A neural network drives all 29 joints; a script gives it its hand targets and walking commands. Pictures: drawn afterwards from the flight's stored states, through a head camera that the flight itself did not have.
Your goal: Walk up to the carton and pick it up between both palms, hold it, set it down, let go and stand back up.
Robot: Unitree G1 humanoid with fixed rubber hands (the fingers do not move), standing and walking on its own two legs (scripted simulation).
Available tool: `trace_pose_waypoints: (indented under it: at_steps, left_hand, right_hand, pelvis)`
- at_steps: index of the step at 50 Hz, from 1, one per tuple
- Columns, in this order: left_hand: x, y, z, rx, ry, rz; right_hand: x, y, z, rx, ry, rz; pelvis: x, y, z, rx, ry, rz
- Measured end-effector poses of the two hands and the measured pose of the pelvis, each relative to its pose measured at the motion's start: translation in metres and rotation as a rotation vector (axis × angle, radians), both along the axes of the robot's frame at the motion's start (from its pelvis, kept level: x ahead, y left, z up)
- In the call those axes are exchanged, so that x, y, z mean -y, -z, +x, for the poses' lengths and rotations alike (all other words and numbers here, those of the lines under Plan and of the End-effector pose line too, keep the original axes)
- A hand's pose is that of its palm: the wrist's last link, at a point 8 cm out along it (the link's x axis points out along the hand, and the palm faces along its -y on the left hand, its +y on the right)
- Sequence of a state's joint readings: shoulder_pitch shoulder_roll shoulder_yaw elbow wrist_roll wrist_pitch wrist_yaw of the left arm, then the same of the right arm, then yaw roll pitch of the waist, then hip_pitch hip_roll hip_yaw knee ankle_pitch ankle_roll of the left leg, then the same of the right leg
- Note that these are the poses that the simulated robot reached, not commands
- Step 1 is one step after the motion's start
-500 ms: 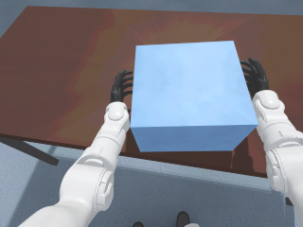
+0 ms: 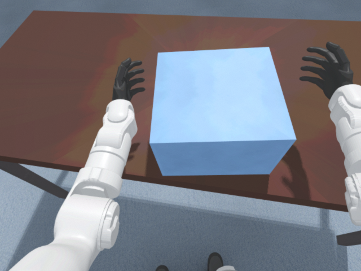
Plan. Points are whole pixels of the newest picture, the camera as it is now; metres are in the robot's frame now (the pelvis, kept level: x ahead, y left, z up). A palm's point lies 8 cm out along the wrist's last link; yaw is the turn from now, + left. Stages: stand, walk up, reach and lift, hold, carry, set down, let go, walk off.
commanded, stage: set down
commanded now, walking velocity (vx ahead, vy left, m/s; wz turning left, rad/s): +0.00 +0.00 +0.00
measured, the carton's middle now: (213, 113) +0.46 -0.03 +0.03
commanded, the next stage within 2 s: none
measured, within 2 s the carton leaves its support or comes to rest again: neither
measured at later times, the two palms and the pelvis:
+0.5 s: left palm (108, 90) +0.44 +0.18 +0.14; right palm (360, 82) +0.44 -0.28 +0.15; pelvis +0.02 +0.02 +0.01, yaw -1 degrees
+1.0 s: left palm (103, 131) +0.36 +0.19 +0.11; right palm (360, 123) +0.38 -0.28 +0.12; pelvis +0.03 +0.01 +0.02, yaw +0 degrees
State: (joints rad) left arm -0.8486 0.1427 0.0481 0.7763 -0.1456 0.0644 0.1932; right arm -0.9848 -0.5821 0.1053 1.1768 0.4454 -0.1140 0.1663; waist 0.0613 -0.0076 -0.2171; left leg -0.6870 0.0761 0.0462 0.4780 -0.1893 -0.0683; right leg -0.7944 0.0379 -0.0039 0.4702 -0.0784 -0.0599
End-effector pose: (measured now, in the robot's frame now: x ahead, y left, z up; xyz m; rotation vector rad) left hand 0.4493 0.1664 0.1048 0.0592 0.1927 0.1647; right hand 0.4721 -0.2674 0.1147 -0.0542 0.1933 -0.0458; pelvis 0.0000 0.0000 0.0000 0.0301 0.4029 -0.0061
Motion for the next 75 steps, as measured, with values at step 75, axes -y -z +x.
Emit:
trace_pose_waypoints:
  at_steps: [75]
  left_hand:
    - [-0.012,0.034,-0.143,-0.095,-0.014,-0.034]
  right_hand:
    - [0.018,0.036,-0.180,-0.094,-0.003,-0.034]
  pelvis:
    - [-0.015,-0.020,0.025,0.354,0.013,-0.022]
